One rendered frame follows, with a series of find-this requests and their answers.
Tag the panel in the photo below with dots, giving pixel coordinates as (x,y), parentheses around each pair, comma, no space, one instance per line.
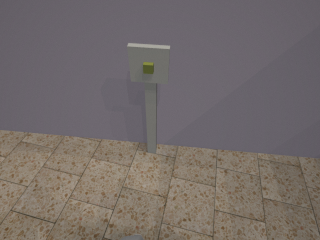
(159,55)

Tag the button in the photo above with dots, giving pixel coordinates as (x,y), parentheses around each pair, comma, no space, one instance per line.
(148,67)

